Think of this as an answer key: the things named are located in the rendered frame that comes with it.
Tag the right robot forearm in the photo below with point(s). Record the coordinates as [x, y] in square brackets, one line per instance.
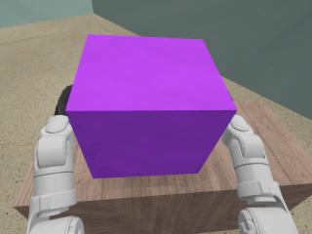
[255, 181]

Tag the robot left hand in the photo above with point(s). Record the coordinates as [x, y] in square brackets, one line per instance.
[62, 101]

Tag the pedestal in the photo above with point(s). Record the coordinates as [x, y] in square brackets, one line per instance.
[188, 203]

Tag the right robot upper arm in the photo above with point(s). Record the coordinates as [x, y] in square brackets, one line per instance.
[265, 220]

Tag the left robot forearm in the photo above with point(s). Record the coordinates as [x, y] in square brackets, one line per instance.
[53, 167]

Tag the carton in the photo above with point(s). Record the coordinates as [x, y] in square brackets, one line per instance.
[147, 106]

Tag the left robot upper arm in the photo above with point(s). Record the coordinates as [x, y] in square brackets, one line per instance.
[63, 225]

